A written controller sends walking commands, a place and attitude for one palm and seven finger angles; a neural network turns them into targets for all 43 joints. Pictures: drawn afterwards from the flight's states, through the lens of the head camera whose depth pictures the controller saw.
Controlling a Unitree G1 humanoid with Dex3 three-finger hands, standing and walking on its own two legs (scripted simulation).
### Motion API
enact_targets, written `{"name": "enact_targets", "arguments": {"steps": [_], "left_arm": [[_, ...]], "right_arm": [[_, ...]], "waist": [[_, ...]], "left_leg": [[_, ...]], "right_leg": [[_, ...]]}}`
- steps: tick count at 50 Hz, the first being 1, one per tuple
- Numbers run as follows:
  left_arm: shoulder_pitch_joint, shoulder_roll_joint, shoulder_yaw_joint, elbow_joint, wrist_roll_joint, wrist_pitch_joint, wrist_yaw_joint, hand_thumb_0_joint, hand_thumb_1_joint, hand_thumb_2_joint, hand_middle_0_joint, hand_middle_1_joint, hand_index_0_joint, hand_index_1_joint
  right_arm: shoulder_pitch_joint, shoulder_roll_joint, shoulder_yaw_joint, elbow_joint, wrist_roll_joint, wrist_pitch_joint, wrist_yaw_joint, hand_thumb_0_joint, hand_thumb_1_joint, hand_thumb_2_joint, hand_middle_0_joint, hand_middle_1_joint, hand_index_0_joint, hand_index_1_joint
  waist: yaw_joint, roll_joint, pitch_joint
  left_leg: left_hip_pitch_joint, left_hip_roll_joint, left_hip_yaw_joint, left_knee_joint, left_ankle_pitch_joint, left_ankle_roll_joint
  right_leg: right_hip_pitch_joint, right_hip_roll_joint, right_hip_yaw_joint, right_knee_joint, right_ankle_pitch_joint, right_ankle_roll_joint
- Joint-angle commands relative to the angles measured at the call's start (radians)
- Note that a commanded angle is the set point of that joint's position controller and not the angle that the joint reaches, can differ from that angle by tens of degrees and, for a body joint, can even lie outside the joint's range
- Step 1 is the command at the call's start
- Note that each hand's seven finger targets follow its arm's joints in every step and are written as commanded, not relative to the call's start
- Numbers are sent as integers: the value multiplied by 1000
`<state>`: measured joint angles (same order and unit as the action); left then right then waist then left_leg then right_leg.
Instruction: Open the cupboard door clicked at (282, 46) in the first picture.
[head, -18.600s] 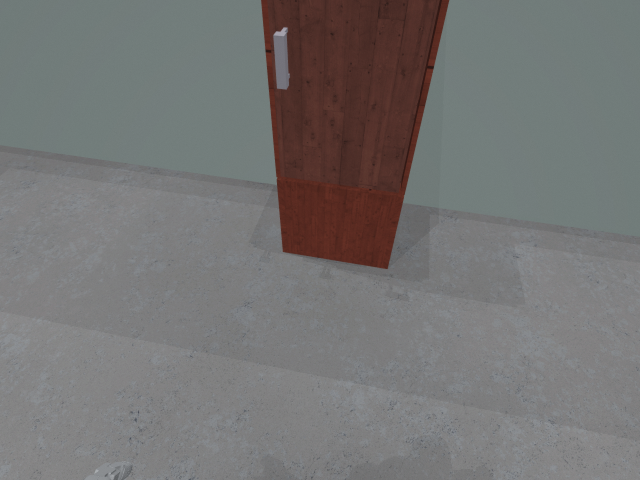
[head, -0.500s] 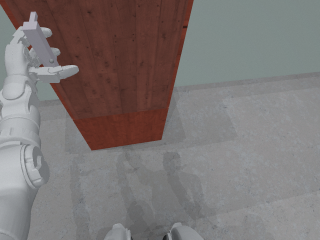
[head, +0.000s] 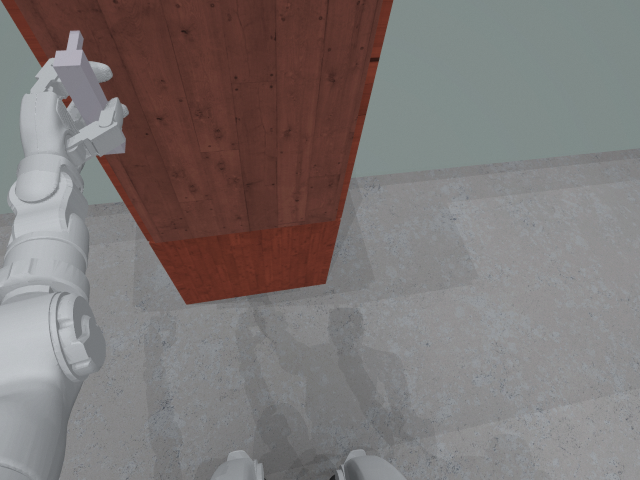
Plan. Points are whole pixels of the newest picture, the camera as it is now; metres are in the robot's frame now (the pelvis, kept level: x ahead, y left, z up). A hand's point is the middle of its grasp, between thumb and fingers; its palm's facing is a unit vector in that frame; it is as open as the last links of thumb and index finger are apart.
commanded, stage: pull the door open along its arc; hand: left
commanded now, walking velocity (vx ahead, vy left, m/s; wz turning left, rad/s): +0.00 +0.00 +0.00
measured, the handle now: (96, 95) +0.58 +0.23 +0.11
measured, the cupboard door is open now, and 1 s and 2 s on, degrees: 0 37 43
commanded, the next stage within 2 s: open thumb and fingers to let go in 1.08 s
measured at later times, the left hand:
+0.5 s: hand (125, 179) +0.44 +0.18 +0.11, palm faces +0.07 -1.00 +0.01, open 6.5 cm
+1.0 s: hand (224, 259) +0.34 +0.07 +0.11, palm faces +0.50 -0.87 +0.00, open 6.6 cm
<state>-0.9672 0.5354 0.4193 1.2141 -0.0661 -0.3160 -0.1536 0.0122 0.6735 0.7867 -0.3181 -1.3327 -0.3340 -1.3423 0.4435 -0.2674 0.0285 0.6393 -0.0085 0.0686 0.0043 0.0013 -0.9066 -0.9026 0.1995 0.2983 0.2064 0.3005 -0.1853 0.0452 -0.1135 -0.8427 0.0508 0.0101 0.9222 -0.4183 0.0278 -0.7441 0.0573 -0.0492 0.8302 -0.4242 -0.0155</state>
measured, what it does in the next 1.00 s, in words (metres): stands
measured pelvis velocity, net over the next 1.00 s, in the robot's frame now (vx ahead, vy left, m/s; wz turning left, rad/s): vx -0.01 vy -0.03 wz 0.07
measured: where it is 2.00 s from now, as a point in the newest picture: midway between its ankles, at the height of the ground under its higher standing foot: outside the picture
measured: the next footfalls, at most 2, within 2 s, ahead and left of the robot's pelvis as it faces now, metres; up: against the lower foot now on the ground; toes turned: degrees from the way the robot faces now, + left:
none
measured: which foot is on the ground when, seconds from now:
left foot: down 0.00-1.00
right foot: down 0.00-1.00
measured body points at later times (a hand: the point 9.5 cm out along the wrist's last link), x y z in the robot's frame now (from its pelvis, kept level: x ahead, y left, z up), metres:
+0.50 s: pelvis +0.01 +0.00 +0.01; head +0.07 +0.00 +0.46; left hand +0.43 +0.23 +0.11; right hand +0.05 -0.26 -0.10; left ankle +0.00 +0.10 -0.69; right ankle -0.02 -0.12 -0.69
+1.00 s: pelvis -0.01 -0.03 +0.02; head +0.00 -0.04 +0.47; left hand +0.30 +0.12 +0.12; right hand +0.17 -0.23 -0.09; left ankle +0.00 +0.10 -0.69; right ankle -0.02 -0.12 -0.69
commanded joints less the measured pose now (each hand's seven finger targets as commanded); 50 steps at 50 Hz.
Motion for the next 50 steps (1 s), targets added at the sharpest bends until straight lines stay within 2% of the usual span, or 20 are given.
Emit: {"name": "enact_targets", "arguments": {"steps": [1, 2, 7, 14, 16, 19, 21, 24, 25, 26, 27, 30, 32, 33, 37, 41, 44, 45, 48, 50], "left_arm": [[-451, 276, 26, -234, -8, -77, -14, 0, 900, 900, -400, -1350, -400, -1350], [-491, 258, 2, -223, -6, -74, -14, 0, 900, 900, -400, -1350, -400, -1350], [-380, 240, 20, -270, -21, -83, -21, 0, 900, 900, -400, -1350, -400, -1350], [-143, 162, 3, -412, -73, -61, -34, 0, 900, 900, -400, -1350, -400, -1350], [-43, 115, -18, -461, -90, -52, -33, 0, 900, 900, -400, -1350, -400, -1350], [76, 45, -54, -562, -116, -28, -23, 0, 900, 900, -400, -1350, -400, -1350], [157, 9, -74, -668, -125, -24, -12, 0, 900, 900, -400, -1350, -400, -1350], [270, -70, -122, -748, -139, -1, 11, 0, 900, 900, -400, -1350, -400, -1350], [256, -94, 15, -821, -199, 13, 157, 0, 900, 900, -400, -1350, -400, -1350], [313, -210, -82, -819, -172, 35, 235, 0, 900, 900, -400, -1350, -400, -1350], [326, -248, -104, -830, -159, 47, 287, 0, 900, 900, -400, -1350, -400, -1350], [342, -299, -142, -918, -88, 58, 433, 0, 900, 900, -400, -1350, -400, -1350], [324, -390, -223, -968, -26, 73, 530, 0, 900, 900, -400, -1350, -400, -1350], [350, -425, -252, -983, 4, 87, 574, 0, 900, 900, -400, -1350, -400, -1350], [326, -547, -377, -1008, 115, 147, 727, 0, 900, 900, -400, -1350, -400, -1350], [359, -638, -493, -1062, 163, 184, 771, 0, 900, 900, -400, -1350, -400, -1350], [430, -709, -568, -1124, 159, 192, 771, 0, 900, 900, -400, -1350, -400, -1350], [455, -719, -590, -1135, 159, 194, 768, 0, 900, 900, -400, -1350, -400, -1350], [508, -751, -635, -1193, 163, 196, 770, 0, 900, 900, -400, -1350, -400, -1350], [575, -774, -665, -1223, 175, 203, 773, 0, 900, 900, -400, -1350, -400, -1350]], "right_arm": [[173, -185, -70, -41, -5, -9, -20, 0, -900, -900, 200, 300, 200, 300], [172, -183, -66, -37, -4, -9, -20, 0, -900, -900, 200, 300, 200, 300], [161, -177, -71, -56, -5, -11, -15, 0, -900, -900, 200, 300, 200, 300], [111, -168, -80, -104, 13, -6, -7, 0, -900, -900, 200, 300, 200, 300], [90, -161, -81, -119, 19, -7, -5, 0, -900, -900, 200, 300, 200, 300], [51, -151, -83, -141, 31, -13, -1, 0, -900, -900, 200, 300, 200, 300], [27, -143, -86, -155, 35, -21, 1, 0, -900, -900, 200, 300, 200, 300], [-11, -132, -83, -167, 40, -36, 5, 0, -900, -900, 200, 300, 200, 300], [-54, -102, -83, -171, 35, -50, 6, 0, -900, -900, 200, 300, 200, 300], [-72, -96, -79, -171, 31, -64, 13, 0, -900, -900, 200, 300, 200, 300], [-79, -99, -80, -163, 31, -71, 17, 0, -900, -900, 200, 300, 200, 300], [-104, -96, -83, -156, 5, -81, 27, 0, -900, -900, 200, 300, 200, 300], [-136, -78, -80, -156, -8, -83, 35, 0, -900, -900, 200, 300, 200, 300], [-154, -74, -81, -159, -15, -82, 38, 0, -900, -900, 200, 300, 200, 300], [-215, -61, -77, -160, -38, -68, 41, 0, -900, -900, 200, 300, 200, 300], [-248, -52, -80, -170, -46, -53, 29, 0, -900, -900, 200, 300, 200, 300], [-275, -36, -79, -185, -47, -51, 21, 0, -900, -900, 200, 300, 200, 300], [-282, -36, -79, -186, -45, -50, 18, 0, -900, -900, 200, 300, 200, 300], [-313, -24, -72, -195, -44, -49, 13, 0, -900, -900, 200, 300, 200, 300], [-328, -17, -70, -199, -44, -50, 14, 0, -900, -900, 200, 300, 200, 300]], "waist": [[2, 112, -455], [-16, 110, -433], [27, 133, -488], [75, 70, -479], [89, 34, -452], [107, 36, -405], [122, 57, -414], [128, 7, -345], [209, 1, -325], [173, -18, -295], [161, -22, -259], [163, -71, -281], [157, -27, -290], [166, -16, -297], [147, -50, -260], [132, -86, -262], [139, -103, -262], [135, -139, -250], [147, -105, -223], [153, -112, -202]], "left_leg": [[441, -19, -68, -63, 495, 4], [434, -18, -71, -63, 480, 5], [470, -20, -62, -63, 527, 1], [453, -28, -34, -94, 531, 7], [443, -30, -26, -109, 546, 11], [445, -33, -14, -132, 532, 11], [476, -33, -12, -137, 579, 10], [475, -33, -8, -155, 556, 9], [421, -44, -4, -164, 538, 2], [428, -42, -2, -179, 505, -7], [428, -38, -7, -181, 484, -12], [424, -43, -11, -179, 443, -12], [447, -42, -14, -177, 444, -16], [449, -42, -15, -176, 431, -18], [432, -43, -33, -192, 334, -19], [453, -42, -31, -196, 303, -16], [473, -46, -23, -196, 314, -15], [476, -43, -26, -196, 313, -12], [480, -50, -24, -205, 296, -13], [484, -49, -27, -208, 292, -13]], "right_leg": [[89, 17, 21, -67, 431, 2], [71, 17, 20, -71, 418, 4], [108, 18, 18, -65, 450, 1], [217, 21, 17, -82, 519, 0], [255, 19, 15, -89, 556, 0], [279, 16, 12, -105, 560, 0], [299, 10, 14, -106, 589, 0], [304, 10, 6, -121, 584, 3], [332, 11, -4, -132, 551, 0], [319, 11, -15, -130, 527, 4], [288, 8, -20, -134, 498, 5], [308, 1, -18, -122, 463, 2], [291, -8, -19, -111, 443, -2], [285, -10, -19, -106, 418, -5], [260, -21, -26, -119, 309, -10], [277, -27, -16, -142, 292, -14], [317, -34, -11, -158, 331, -14], [325, -36, -8, -168, 338, -12], [340, -45, -2, -179, 333, -13], [346, -49, -3, -189, 329, -14]]}}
